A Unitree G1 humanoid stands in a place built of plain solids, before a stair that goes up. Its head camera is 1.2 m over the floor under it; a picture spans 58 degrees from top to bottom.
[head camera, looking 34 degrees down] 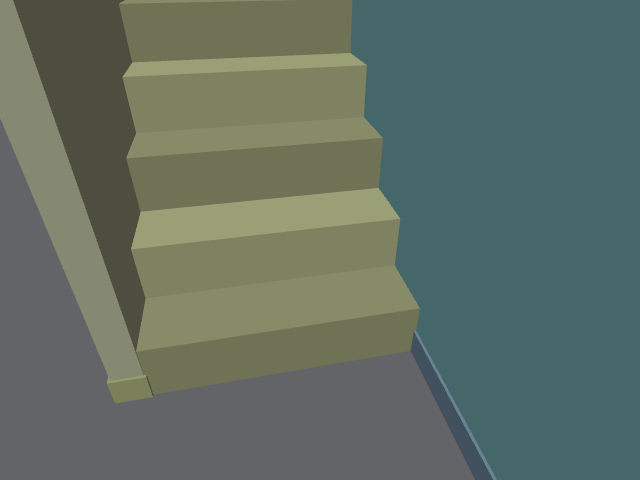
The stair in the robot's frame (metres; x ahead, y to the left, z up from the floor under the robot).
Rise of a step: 0.21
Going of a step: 0.24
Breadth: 0.90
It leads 12 degrees to the left of straight ahead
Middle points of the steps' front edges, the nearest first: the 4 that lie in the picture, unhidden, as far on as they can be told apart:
0.97 0.11 0.21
1.21 0.16 0.41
1.45 0.21 0.62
1.68 0.26 0.82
